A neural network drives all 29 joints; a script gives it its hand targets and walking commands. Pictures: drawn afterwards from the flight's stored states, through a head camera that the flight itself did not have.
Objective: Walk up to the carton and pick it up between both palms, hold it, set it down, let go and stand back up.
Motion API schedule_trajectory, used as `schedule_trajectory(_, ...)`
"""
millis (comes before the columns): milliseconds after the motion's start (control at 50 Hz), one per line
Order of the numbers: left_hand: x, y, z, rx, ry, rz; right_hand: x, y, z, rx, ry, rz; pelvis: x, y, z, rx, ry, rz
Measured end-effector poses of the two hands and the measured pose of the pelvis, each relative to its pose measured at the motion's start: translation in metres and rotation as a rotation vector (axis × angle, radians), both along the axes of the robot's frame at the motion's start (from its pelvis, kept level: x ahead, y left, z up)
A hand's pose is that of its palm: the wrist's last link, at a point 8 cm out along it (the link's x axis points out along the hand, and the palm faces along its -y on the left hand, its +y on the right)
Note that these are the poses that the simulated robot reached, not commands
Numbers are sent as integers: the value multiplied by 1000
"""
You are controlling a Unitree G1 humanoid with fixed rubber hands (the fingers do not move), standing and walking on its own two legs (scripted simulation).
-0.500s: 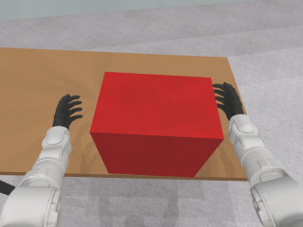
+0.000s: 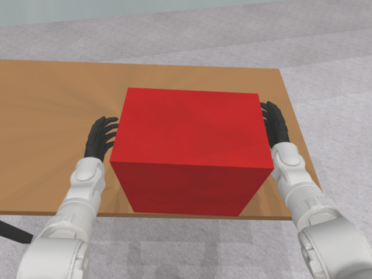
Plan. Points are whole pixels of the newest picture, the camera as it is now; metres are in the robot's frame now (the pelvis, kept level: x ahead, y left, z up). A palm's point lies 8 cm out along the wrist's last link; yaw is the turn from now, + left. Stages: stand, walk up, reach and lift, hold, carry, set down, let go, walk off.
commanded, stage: reach and lift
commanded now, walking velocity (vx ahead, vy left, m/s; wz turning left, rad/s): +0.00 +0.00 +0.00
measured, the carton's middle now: (189, 159) +0.39 +0.01 -0.01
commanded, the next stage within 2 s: none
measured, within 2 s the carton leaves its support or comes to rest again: leaves its support in 1.24 s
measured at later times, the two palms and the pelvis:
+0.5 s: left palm (105, 151) +0.39 +0.20 +0.02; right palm (273, 137) +0.42 -0.18 +0.06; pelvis +0.00 +0.00 +0.00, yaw +0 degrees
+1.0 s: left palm (105, 152) +0.39 +0.20 +0.02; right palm (271, 138) +0.42 -0.17 +0.05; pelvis +0.00 +0.00 +0.00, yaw +0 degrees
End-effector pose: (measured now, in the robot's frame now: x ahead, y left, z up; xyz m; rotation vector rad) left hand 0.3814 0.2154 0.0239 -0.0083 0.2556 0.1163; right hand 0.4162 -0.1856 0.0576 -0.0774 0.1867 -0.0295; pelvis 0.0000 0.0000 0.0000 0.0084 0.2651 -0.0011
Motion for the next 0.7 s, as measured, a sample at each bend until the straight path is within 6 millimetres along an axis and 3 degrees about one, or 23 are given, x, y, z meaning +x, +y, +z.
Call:
schedule_trajectory(220, -6, -2, 0, -3, 4, 23, -7, 2, -1, 50, 24, -40, -6, 1, 0, -2, -8, 0)
schedule_trajectory(520, 6, -21, -3, -17, -11, 5, 1, 8, -3, 41, 5, -48, 2, -1, 0, 0, 3, 0)
schedule_trajectory(700, 6, -21, -2, 6, -19, 2, 2, 9, -3, 41, -6, -63, 3, -1, 0, 0, 4, 0)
